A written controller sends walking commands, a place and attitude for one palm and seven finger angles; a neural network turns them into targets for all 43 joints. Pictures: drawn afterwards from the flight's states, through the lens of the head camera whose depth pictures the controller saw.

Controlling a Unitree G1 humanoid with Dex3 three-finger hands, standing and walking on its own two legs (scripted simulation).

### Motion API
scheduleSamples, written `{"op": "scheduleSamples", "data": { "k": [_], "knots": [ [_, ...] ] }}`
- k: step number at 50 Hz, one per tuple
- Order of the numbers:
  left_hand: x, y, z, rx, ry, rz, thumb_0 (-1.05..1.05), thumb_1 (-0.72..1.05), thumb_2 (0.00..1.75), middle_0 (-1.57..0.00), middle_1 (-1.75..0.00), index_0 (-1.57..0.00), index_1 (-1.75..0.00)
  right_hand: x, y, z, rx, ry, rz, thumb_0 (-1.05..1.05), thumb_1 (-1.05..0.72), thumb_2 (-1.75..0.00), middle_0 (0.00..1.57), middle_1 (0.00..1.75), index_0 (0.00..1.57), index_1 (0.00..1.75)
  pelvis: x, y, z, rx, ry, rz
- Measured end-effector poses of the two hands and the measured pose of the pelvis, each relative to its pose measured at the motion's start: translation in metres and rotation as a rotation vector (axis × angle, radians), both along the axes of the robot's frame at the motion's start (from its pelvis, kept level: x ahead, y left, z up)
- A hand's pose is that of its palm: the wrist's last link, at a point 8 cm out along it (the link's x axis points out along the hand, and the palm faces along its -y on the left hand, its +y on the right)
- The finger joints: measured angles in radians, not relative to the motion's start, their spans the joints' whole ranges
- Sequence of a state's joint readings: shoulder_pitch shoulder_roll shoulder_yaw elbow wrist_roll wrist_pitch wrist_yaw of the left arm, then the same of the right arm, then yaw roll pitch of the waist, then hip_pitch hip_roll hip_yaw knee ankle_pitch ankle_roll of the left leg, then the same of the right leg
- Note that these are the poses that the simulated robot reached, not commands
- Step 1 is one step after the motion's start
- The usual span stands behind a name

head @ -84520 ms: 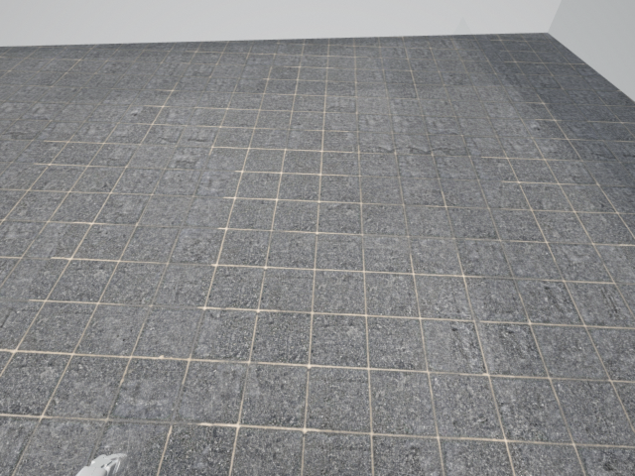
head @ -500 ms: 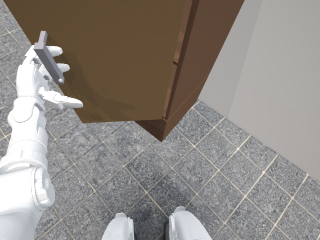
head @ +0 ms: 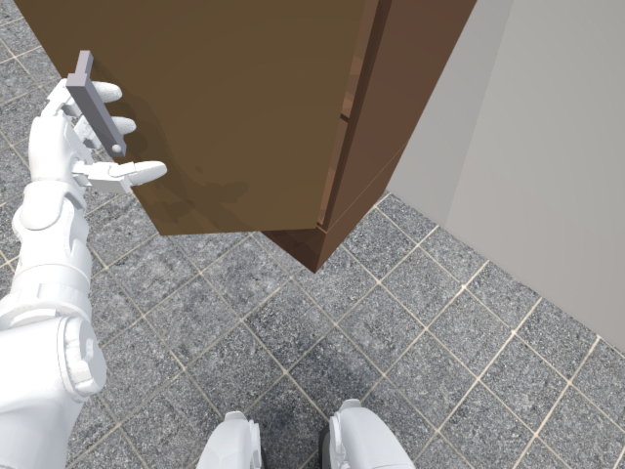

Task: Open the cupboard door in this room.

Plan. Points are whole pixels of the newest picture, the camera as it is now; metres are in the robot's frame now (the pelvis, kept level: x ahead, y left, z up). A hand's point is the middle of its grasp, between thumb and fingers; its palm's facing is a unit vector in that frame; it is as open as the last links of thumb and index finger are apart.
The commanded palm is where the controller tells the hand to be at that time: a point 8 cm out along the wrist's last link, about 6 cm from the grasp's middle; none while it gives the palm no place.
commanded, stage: close the thumb around the handle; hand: left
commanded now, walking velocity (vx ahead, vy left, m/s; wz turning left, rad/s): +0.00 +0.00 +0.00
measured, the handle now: (102, 107) +0.55 +0.23 +0.06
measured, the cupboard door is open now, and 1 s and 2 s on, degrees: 44 63 96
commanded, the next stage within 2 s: pull the door open along its arc in 0.42 s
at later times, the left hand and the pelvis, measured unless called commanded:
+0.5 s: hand (119, 148) +0.50 +0.21 +0.06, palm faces +0.06 -1.00 -0.01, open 5.6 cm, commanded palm +0.47 +0.25 +0.06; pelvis +0.00 +0.00 +0.00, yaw +0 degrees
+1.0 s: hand (138, 219) +0.40 +0.17 +0.06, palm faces +0.06 -1.00 +0.00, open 5.9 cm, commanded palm +0.33 +0.24 +0.06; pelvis +0.02 +0.00 +0.02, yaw -1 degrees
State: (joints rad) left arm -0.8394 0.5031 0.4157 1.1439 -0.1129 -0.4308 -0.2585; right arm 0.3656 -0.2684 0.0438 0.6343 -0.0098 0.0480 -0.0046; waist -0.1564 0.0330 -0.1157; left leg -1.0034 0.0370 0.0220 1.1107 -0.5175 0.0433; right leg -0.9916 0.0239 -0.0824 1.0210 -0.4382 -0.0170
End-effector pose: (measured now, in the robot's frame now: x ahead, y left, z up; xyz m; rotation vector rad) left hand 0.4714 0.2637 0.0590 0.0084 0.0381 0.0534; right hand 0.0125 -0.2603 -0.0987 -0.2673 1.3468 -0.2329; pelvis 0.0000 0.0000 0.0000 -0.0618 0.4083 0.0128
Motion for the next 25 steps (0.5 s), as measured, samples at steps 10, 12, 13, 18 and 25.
{"op": "scheduleSamples", "data": {
  "k": [10, 12, 13, 18, 25],
  "knots": [
    [0.0002, 0.0005, 0.0005, 0.009, 0.001, 0.001, 0.0, 0.37, 0.67, -0.34, -1.28, -0.37, -1.29, -0.0049, 0.0015, 0.0001, 0.001, 0.01, -0.005, 0.0, -0.91, -0.9, 0.2, 0.3, 0.21, 0.3, -0.0004, 0.0012, 0.0, -0.002, 0.003, -0.001],
    [-0.0002, 0.0001, 0.0004, 0.007, 0.001, 0.004, 0.0, 0.48, 0.72, -0.33, -1.29, -0.37, -1.31, -0.0055, 0.0018, 0.0004, 0.003, 0.012, -0.007, 0.0, -0.91, -0.9, 0.2, 0.3, 0.21, 0.3, 0.0, 0.0014, 0.0004, -0.002, 0.002, -0.001],
    [-0.0002, 0.0, 0.0005, 0.006, 0.001, 0.004, 0.0, 0.54, 0.74, -0.34, -1.3, -0.38, -1.31, -0.0056, 0.0019, 0.0005, 0.003, 0.013, -0.007, 0.0, -0.91, -0.9, 0.2, 0.3, 0.21, 0.3, 0.0001, 0.0014, 0.0006, -0.002, 0.002, -0.001],
    [0.0004, -0.0009, 0.0008, 0.011, 0.003, 0.006, 0.01, 0.73, 0.83, -0.34, -1.32, -0.38, -1.33, -0.0052, 0.0018, 0.0013, 0.004, 0.014, -0.007, 0.0, -0.91, -0.9, 0.2, 0.3, 0.21, 0.3, 0.0014, 0.0013, 0.0014, -0.002, 0.001, 0.001],
    [-0.0001, -0.0029, 0.0005, 0.002, 0.0, 0.009, 0.01, 0.75, 0.83, -0.33, -1.32, -0.36, -1.34, -0.0016, 0.0013, 0.0016, 0.007, 0.012, -0.005, 0.0, -0.91, -0.9, 0.2, 0.3, 0.21, 0.3, 0.0033, 0.0005, 0.0023, 0.0, -0.002, 0.0]
  ]
}}
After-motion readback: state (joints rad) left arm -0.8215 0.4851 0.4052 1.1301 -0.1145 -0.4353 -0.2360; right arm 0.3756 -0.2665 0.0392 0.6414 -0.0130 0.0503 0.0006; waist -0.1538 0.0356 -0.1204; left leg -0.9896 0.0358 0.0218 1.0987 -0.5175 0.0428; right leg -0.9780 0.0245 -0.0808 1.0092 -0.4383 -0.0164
